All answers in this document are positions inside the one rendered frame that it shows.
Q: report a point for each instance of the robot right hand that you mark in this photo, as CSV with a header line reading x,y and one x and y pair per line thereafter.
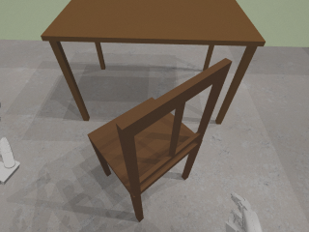
x,y
248,221

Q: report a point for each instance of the robot left hand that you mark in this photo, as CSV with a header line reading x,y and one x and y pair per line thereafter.
x,y
8,165

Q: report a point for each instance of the table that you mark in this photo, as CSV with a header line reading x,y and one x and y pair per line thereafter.
x,y
195,22

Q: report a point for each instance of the chair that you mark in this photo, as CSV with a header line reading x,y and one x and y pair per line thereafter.
x,y
145,142

